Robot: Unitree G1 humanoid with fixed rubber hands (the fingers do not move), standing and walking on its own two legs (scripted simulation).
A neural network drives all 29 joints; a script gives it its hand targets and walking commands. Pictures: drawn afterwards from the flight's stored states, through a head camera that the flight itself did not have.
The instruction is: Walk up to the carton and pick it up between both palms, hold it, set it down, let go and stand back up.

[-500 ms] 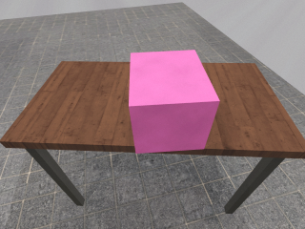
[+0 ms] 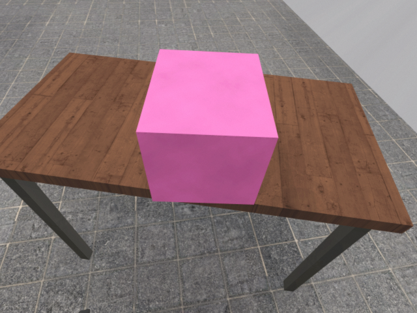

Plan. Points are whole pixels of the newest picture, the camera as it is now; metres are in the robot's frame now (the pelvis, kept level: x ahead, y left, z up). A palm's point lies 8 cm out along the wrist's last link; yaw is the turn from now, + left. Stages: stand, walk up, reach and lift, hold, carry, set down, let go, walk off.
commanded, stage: walk up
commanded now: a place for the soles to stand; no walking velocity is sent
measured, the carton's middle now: (206, 126) +0.50 +0.01 +0.09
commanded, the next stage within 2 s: none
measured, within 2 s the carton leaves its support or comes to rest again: neither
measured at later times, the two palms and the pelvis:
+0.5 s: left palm out of the picture +0.01 +0.16 -0.10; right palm out of the picture +0.13 -0.32 -0.11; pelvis +0.02 -0.10 +0.02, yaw +8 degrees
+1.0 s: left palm out of the picture -0.02 +0.17 -0.11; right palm out of the picture +0.07 -0.32 -0.12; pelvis +0.02 -0.08 +0.02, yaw +9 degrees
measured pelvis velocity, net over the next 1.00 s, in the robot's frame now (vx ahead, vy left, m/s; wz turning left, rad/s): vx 0.02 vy -0.08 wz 0.15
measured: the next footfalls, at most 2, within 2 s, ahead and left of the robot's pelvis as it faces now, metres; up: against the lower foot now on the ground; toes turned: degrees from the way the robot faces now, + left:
right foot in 0.02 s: +0.07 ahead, -0.12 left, +0.00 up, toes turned +0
left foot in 0.24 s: +0.06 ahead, +0.05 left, +0.00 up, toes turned +6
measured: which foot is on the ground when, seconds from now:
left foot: down 0.00-0.02, up 0.04-0.22, down 0.24-1.00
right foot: up 0.00-0.00, down 0.02-1.00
